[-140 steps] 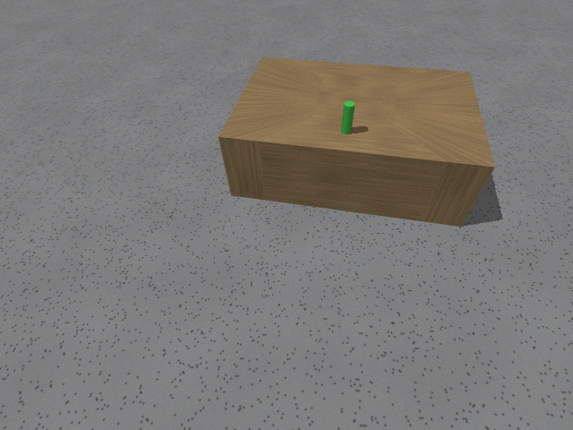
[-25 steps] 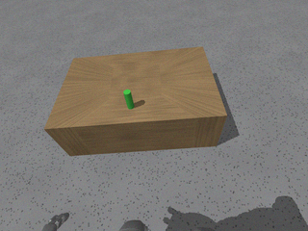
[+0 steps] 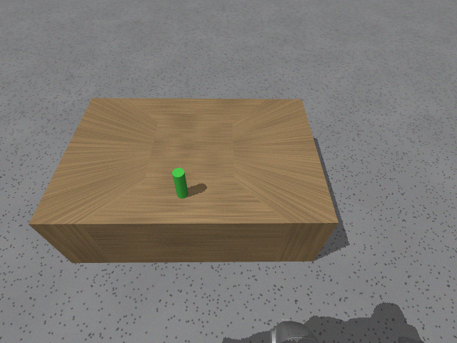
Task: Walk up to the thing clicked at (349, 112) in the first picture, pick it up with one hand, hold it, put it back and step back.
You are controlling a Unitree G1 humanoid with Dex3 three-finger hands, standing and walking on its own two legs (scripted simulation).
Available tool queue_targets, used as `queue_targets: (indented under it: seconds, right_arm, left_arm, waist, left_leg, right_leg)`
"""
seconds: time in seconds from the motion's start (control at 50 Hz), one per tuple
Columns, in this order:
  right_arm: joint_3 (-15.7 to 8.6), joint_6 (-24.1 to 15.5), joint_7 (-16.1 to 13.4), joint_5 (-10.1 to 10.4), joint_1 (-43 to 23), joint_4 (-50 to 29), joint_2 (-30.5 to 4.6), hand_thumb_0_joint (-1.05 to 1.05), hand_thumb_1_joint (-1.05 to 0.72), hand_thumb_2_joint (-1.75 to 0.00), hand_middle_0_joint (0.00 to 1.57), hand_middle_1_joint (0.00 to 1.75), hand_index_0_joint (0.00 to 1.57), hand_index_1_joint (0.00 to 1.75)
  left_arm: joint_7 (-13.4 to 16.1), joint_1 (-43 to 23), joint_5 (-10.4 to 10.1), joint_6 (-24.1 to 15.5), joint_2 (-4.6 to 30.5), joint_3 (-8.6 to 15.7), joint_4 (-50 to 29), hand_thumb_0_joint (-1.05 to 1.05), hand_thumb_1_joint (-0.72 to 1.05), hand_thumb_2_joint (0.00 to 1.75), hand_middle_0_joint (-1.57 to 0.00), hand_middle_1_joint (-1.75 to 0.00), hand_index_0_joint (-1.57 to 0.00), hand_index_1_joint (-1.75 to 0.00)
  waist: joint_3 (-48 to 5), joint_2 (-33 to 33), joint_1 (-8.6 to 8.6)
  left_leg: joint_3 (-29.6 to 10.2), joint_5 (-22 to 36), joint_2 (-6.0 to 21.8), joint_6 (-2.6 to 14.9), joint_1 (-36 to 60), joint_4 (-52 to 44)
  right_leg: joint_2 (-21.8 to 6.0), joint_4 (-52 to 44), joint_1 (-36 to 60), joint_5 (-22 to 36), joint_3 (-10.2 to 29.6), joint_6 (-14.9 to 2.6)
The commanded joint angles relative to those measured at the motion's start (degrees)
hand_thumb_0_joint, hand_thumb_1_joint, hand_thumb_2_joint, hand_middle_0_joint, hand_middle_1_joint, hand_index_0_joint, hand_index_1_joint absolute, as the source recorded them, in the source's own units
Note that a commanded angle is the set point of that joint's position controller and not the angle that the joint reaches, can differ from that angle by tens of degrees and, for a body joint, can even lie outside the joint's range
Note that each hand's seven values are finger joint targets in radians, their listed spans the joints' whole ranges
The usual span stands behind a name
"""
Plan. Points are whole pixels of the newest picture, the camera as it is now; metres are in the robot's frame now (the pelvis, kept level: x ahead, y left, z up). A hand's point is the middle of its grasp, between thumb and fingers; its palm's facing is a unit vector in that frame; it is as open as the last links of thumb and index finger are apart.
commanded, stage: walk up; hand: left
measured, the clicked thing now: (180, 183) +0.67 +0.20 -0.34
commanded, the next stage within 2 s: stand in 1.86 s
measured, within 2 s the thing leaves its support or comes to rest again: neither
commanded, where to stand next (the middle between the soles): +0.24 -0.01 m, yaw +2 degrees
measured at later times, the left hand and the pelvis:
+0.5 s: hand (117, 327) +0.17 +0.24 -0.14, palm faces +0.01 -0.90 -0.43, open 7.4 cm; pelvis +0.15 -0.04 -0.01, yaw +2 degrees
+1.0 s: hand (123, 288) +0.25 +0.25 -0.15, palm faces +0.00 -0.92 -0.40, open 7.4 cm; pelvis +0.18 -0.02 +0.00, yaw +2 degrees
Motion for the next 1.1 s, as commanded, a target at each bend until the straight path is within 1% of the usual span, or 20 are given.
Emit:
queue_targets:
  seconds: [0.0, 0.1, 0.12, 0.14, 0.16, 0.26, 0.4, 0.48, 0.5, 0.52, 0.54, 0.58, 0.64, 0.66, 0.68, 0.7, 0.74, 0.8, 0.88, 1.08]
  right_arm:
    - [-5.4, -1.1, -0.6, 0.5, -0.8, -4.2, -17.7, 0.00, -0.90, -0.90, 0.20, 0.30, 0.20, 0.30]
    - [-3.7, 0.8, -0.3, 0.1, -2.2, -4.9, -12.9, 0.00, -0.90, -0.90, 0.20, 0.30, 0.20, 0.30]
    - [-2.3, 0.9, -0.3, 0.2, -1.3, -5.3, -8.8, 0.00, -0.90, -0.90, 0.20, 0.30, 0.20, 0.30]
    - [-1.4, 1.3, -0.6, 0.5, 0.5, -5.7, -7.5, 0.00, -0.90, -0.90, 0.20, 0.30, 0.20, 0.30]
    - [-3.4, 1.7, -1.3, 0.0, -2.3, -5.0, -13.4, 0.00, -0.90, -0.90, 0.20, 0.30, 0.20, 0.30]
    - [-3.8, 2.2, -0.4, 0.5, 3.4, 0.9, -12.7, 0.00, -0.90, -0.90, 0.20, 0.30, 0.20, 0.30]
    - [-2.5, 3.4, -1.0, 0.5, -3.3, 0.9, -8.1, 0.00, -0.90, -0.90, 0.20, 0.30, 0.20, 0.30]
    - [-3.3, 2.9, -2.0, 0.1, -1.9, 2.7, -10.7, 0.00, -0.90, -0.90, 0.20, 0.30, 0.20, 0.30]
    - [-4.3, 2.8, -2.4, -0.4, -0.8, 2.7, -14.4, 0.00, -0.90, -0.90, 0.20, 0.30, 0.20, 0.30]
    - [-4.0, 2.4, -2.5, 0.1, -3.6, 1.3, -16.3, 0.00, -0.90, -0.90, 0.20, 0.30, 0.20, 0.30]
    - [-4.1, 2.5, -2.6, 1.2, -4.9, 1.7, -16.2, 0.00, -0.90, -0.90, 0.20, 0.30, 0.20, 0.30]
    - [-3.2, 3.4, -3.1, 1.0, -9.4, 1.3, -13.9, 0.00, -0.90, -0.90, 0.20, 0.30, 0.20, 0.30]
    - [-2.2, 4.6, -2.8, 0.9, -15.4, 2.0, -12.5, 0.00, -0.90, -0.90, 0.20, 0.30, 0.20, 0.30]
    - [-1.2, 5.0, -2.5, 1.3, -14.7, 2.3, -9.8, 0.00, -0.90, -0.90, 0.20, 0.30, 0.20, 0.30]
    - [-1.0, 5.2, -2.4, 1.5, -14.0, 2.1, -8.4, 0.00, -0.90, -0.90, 0.20, 0.30, 0.20, 0.30]
    - [-1.7, 5.3, -2.6, 1.4, -13.7, 3.7, -10.0, 0.00, -0.90, -0.90, 0.20, 0.30, 0.20, 0.30]
    - [-2.3, 4.6, -2.4, 1.1, -12.4, 6.2, -11.1, 0.00, -0.90, -0.90, 0.20, 0.30, 0.20, 0.30]
    - [-1.6, 3.9, -2.0, 1.1, -16.5, 6.9, -11.2, 0.00, -0.90, -0.90, 0.20, 0.30, 0.20, 0.30]
    - [-1.0, 4.4, -2.0, 1.1, -17.9, 9.5, -10.6, 0.00, -0.90, -0.90, 0.20, 0.30, 0.20, 0.30]
    - [-0.6, 4.3, -1.7, 0.7, -19.3, 13.4, -10.4, 0.00, -0.90, -0.90, 0.20, 0.30, 0.20, 0.30]
  left_arm:
    - [0.0, 0.1, -0.3, -1.8, 10.0, 3.7, -3.5, 0.00, 0.90, 0.90, -0.20, -0.30, -0.20, -0.30]
    - [1.5, 8.9, 0.3, -3.5, 11.6, 5.3, 0.6, 0.00, 0.90, 0.90, -0.20, -0.30, -0.20, -0.30]
    - [2.3, 12.8, 0.7, -4.1, 15.2, 6.4, 0.7, 0.00, 0.90, 0.90, -0.20, -0.30, -0.20, -0.30]
    - [3.0, 12.6, 0.4, -4.8, 20.0, 6.9, -1.3, 0.00, 0.90, 0.90, -0.20, -0.30, -0.20, -0.30]
    - [3.0, 8.1, -0.3, -4.5, 20.8, 6.3, -2.6, 0.00, 0.90, 0.90, -0.20, -0.30, -0.20, -0.30]
    - [3.8, 1.5, -0.7, -4.8, 14.9, 4.6, -3.9, 0.00, 0.90, 0.90, -0.20, -0.30, -0.20, -0.30]
    - [5.3, -0.7, -0.4, -3.7, 12.7, 2.7, -4.3, 0.00, 0.90, 0.90, -0.20, -0.30, -0.20, -0.30]
    - [5.8, -2.7, -1.5, -2.2, 11.3, 1.3, -4.3, 0.00, 0.90, 0.90, -0.20, -0.30, -0.20, -0.30]
    - [5.8, -1.9, -1.9, -1.9, 9.1, 0.7, -4.5, 0.00, 0.90, 0.90, -0.20, -0.30, -0.20, -0.30]
    - [5.9, 0.5, -2.8, -1.3, 6.9, 0.1, -4.0, 0.00, 0.90, 0.90, -0.20, -0.30, -0.20, -0.30]
    - [6.5, 0.3, -2.5, -0.3, 9.0, 0.5, -1.9, 0.00, 0.90, 0.90, -0.20, -0.30, -0.20, -0.30]
    - [6.6, -0.8, -2.0, 0.0, 9.8, 0.5, 0.1, 0.00, 0.90, 0.90, -0.20, -0.30, -0.20, -0.30]
    - [6.5, 2.9, -1.5, -1.2, 8.5, 0.4, 4.7, 0.00, 0.90, 0.90, -0.20, -0.30, -0.20, -0.30]
    - [6.8, 1.0, -0.5, -1.6, 10.2, 0.9, 5.0, 0.00, 0.90, 0.90, -0.20, -0.30, -0.20, -0.30]
    - [6.9, -3.3, 0.3, -2.1, 15.0, 1.8, 3.3, 0.00, 0.90, 0.90, -0.20, -0.30, -0.20, -0.30]
    - [6.7, -8.6, 0.1, -1.7, 17.7, 2.2, 2.7, 0.00, 0.90, 0.90, -0.20, -0.30, -0.20, -0.30]
    - [6.4, -12.3, -0.4, -1.8, 13.0, 0.7, 2.3, 0.00, 0.90, 0.90, -0.20, -0.30, -0.20, -0.30]
    - [6.0, -9.1, -0.9, -1.5, 9.5, -0.4, 5.5, 0.00, 0.90, 0.90, -0.20, -0.30, -0.20, -0.30]
    - [5.8, -12.0, -0.8, -1.7, 10.7, -0.4, 6.8, 0.00, 0.90, 0.90, -0.20, -0.30, -0.20, -0.30]
    - [5.2, -14.6, -0.7, -0.9, 9.0, -1.2, 10.3, 0.00, 0.90, 0.90, -0.20, -0.30, -0.20, -0.30]
  waist:
    - [0.8, 14.8, -0.43]
    - [-4.7, 2.4, 4.91]
    - [-4.6, -10.3, 7.32]
    - [-2.9, -14.6, 6.46]
    - [0.7, -7.6, 5.32]
    - [-0.6, -6.2, 1.13]
    - [-4.1, -6.0, 1.96]
    - [-7.0, -0.4, -1.00]
    - [-9.6, 8.0, -1.26]
    - [-11.4, 13.7, 0.33]
    - [-13.1, 14.4, -0.34]
    - [-10.7, 12.9, 0.84]
    - [-7.9, 14.4, 3.91]
    - [-6.5, 9.8, 3.16]
    - [-5.4, 1.7, 1.30]
    - [-3.7, -2.5, -0.31]
    - [-5.5, 4.5, -2.27]
    - [-7.2, 4.3, 0.99]
    - [-4.8, 3.9, 0.16]
    - [-7.1, 5.2, 0.52]
  left_leg:
    - [-13.0, -17.2, 12.6, 10.64, -5.0, -16.5]
    - [-6.1, -17.0, 6.7, 6.21, -14.7, 5.2]
    - [-0.7, -16.6, 1.3, 3.73, -22.4, 22.4]
    - [-4.0, -17.0, -4.6, 0.78, -30.9, 34.4]
    - [-10.1, -16.5, -0.1, 0.45, -29.7, 36.6]
    - [-10.4, -5.9, 2.5, -0.82, -20.1, 28.3]
    - [-3.3, 1.7, -0.1, -0.81, -7.5, 11.9]
    - [-4.2, 14.7, -0.2, 2.49, 4.5, 1.0]
    - [-13.1, 23.0, 7.1, 4.90, 8.1, -0.6]
    - [-26.4, 30.2, 16.2, 10.87, 8.9, -3.2]
    - [-28.3, 26.1, 18.6, 15.39, 7.6, -3.4]
    - [-22.3, 16.5, 15.2, 13.14, 0.5, -3.6]
    - [-14.0, 11.7, 8.6, 6.51, -4.7, 3.2]
    - [-13.2, 9.5, 7.3, 3.99, -9.1, 5.4]
    - [-10.4, 3.7, 2.9, 1.05, -10.5, 8.7]
    - [-7.2, -6.6, 0.7, 0.09, -4.9, 10.3]
    - [-9.6, 4.2, 3.5, 1.10, 2.8, 4.1]
    - [-14.6, 8.2, 7.7, 5.22, 1.0, -0.2]
    - [-10.7, 6.0, 4.5, 1.85, 1.3, -1.4]
    - [-12.4, 0.4, 6.0, 1.40, 2.6, -10.5]
  right_leg:
    - [-0.5, -9.0, 2.4, 5.8, -1.7, 0.38]
    - [4.4, -18.0, 26.1, 5.1, -4.2, -0.20]
    - [-3.9, -28.2, 30.8, -9.8, 9.4, -2.74]
    - [-18.5, -39.7, 28.8, -18.2, 36.8, -7.62]
    - [-22.4, -40.0, 21.9, -21.3, 41.5, -13.04]
    - [-11.6, -34.2, 17.2, 6.8, 12.7, -10.64]
    - [-8.9, -22.0, 14.7, 43.5, 0.6, -9.01]
    - [-6.3, -10.9, 9.4, 31.1, -0.3, -5.03]
    - [-2.2, -3.6, 6.1, 20.4, -2.7, -2.45]
    - [4.0, 2.6, 3.2, -1.1, -2.6, -0.10]
    - [2.8, 4.9, 5.8, -16.1, -0.2, -0.38]
    - [1.4, 1.8, 7.5, -15.1, 1.4, -0.54]
    - [3.1, -19.6, 15.1, 4.2, -1.6, -0.16]
    - [0.2, -23.1, 17.8, 7.2, 4.0, -1.02]
    - [-7.8, -27.2, 13.1, 5.9, 16.2, -4.66]
    - [-12.3, -27.0, 5.6, 6.7, 18.7, -8.80]
    - [-6.6, -21.7, 5.0, 10.6, 9.1, -4.82]
    - [0.7, -20.1, 10.8, 6.7, 2.3, -0.47]
    - [-2.6, -25.3, 11.2, 9.1, 6.2, -1.68]
    - [-0.9, -29.5, 18.0, 7.5, 3.4, -0.74]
